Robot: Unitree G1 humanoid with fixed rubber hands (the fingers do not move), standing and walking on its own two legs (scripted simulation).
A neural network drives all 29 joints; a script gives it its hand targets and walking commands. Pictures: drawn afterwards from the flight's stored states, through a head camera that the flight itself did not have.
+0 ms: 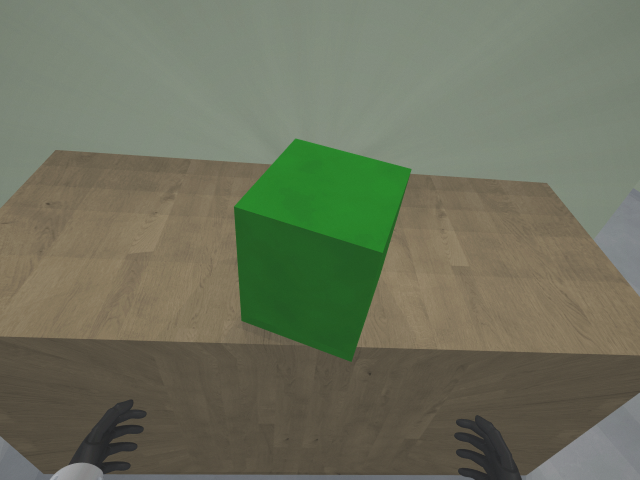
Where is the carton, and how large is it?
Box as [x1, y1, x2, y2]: [234, 138, 411, 361]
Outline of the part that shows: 295,138 234,206 241,320 351,361 381,270 411,169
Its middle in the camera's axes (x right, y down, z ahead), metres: +0.01 +0.02 +0.64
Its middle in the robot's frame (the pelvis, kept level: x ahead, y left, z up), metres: +0.47 -0.01 +0.03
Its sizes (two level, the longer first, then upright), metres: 0.210 0.200 0.250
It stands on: a pedestal, 0.65 m high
